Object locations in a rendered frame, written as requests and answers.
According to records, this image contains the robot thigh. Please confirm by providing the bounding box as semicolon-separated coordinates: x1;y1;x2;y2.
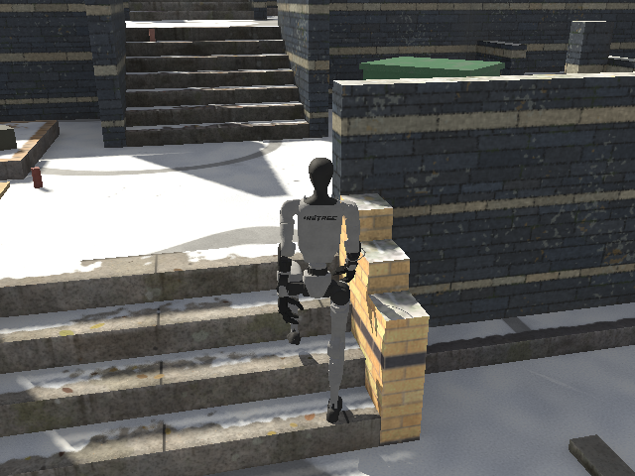
288;261;304;296
327;280;350;359

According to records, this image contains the right robot forearm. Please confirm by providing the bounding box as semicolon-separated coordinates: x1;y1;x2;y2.
345;241;361;271

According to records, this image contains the right robot thigh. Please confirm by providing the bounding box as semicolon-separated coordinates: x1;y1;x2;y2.
327;280;350;359

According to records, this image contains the robot left hand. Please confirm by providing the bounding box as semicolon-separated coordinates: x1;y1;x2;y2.
278;297;304;324

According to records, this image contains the left robot forearm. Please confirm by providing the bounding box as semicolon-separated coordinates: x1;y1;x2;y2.
276;243;292;298

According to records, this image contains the robot left upper arm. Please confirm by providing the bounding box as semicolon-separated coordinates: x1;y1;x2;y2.
280;199;300;257

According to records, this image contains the robot right upper arm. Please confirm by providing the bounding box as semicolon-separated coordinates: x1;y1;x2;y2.
341;200;360;254

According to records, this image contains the robot right hand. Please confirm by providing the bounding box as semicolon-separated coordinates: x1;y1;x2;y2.
331;264;356;283

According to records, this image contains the left robot thigh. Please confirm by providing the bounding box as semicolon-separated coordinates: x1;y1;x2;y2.
288;261;304;296

